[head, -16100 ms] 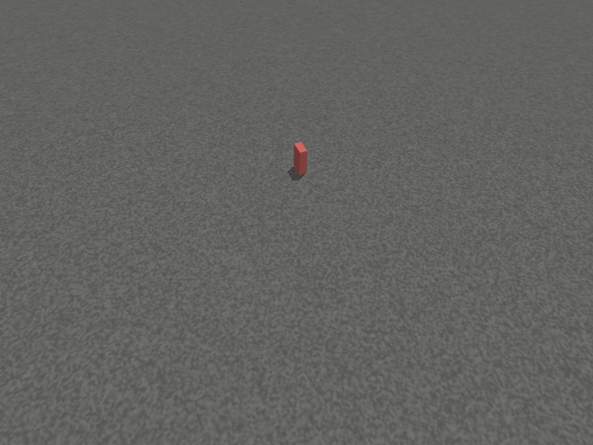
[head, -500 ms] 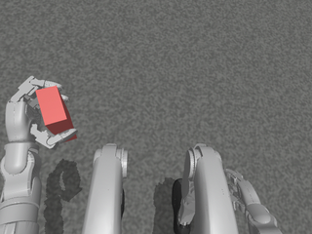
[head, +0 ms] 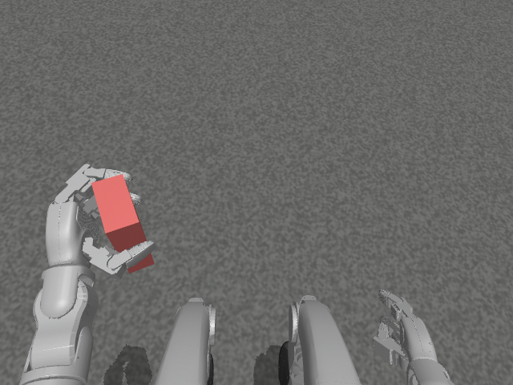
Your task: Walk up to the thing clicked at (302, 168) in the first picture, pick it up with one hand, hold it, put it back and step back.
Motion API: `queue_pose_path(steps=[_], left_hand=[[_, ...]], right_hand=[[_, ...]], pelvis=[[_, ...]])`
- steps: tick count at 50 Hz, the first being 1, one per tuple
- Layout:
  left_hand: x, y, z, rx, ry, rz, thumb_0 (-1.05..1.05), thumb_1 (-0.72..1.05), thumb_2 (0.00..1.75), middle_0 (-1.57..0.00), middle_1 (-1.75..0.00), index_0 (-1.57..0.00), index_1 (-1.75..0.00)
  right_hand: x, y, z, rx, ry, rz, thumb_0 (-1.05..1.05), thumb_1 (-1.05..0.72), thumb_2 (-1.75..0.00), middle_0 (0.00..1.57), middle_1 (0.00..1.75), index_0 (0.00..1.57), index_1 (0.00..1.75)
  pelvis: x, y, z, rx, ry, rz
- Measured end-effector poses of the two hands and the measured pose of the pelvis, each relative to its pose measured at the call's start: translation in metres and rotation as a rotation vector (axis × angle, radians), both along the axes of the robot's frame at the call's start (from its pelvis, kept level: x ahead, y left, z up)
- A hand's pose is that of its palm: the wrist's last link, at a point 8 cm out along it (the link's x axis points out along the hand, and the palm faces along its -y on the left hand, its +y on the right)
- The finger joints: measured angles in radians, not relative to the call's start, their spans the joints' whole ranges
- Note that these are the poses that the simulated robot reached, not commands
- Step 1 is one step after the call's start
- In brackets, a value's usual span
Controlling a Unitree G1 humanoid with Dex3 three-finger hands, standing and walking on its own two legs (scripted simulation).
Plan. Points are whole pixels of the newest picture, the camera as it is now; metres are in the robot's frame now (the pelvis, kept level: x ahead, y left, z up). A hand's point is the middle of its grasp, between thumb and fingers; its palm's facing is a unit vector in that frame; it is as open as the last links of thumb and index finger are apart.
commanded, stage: hold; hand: left
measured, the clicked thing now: (126, 227) +0.33 +0.19 +0.01
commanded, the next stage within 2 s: crouch in 1.54 s
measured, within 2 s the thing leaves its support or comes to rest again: neither
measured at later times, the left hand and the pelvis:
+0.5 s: hand (109, 174) +0.36 +0.18 +0.13, palm faces +0.14 -0.99 -0.01, open 11.2 cm; pelvis +0.03 +0.00 +0.09, yaw +0 degrees
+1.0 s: hand (99, 137) +0.37 +0.18 +0.17, palm faces +0.15 -0.99 +0.01, open 11.2 cm; pelvis +0.04 +0.00 +0.13, yaw +1 degrees
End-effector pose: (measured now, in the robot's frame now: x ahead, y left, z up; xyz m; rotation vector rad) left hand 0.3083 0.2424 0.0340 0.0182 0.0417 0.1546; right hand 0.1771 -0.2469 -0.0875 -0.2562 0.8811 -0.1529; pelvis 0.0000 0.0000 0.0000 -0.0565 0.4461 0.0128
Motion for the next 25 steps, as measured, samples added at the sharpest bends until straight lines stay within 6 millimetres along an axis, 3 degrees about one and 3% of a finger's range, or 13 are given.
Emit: queue_pose_path(steps=[10,25], left_hand=[[0.006,-0.011,0.044,-0.007,0.001,-0.020,0.02,-0.61,1.15,-0.68,-1.12,-0.67,-1.08],[0.019,-0.013,0.095,-0.008,-0.009,-0.017,0.02,-0.61,1.14,-0.69,-1.11,-0.68,-1.07]], right_hand=[[-0.012,0.001,0.040,0.005,0.015,-0.014,0.01,-0.91,-0.90,0.20,0.30,0.20,0.30],[-0.013,0.008,0.080,0.021,0.033,-0.012,0.01,-0.91,-0.90,0.20,0.30,0.20,0.30]], pelvis=[[0.010,-0.001,0.041,0.006,-0.069,0.002],[0.026,-0.001,0.086,0.014,-0.149,0.003]])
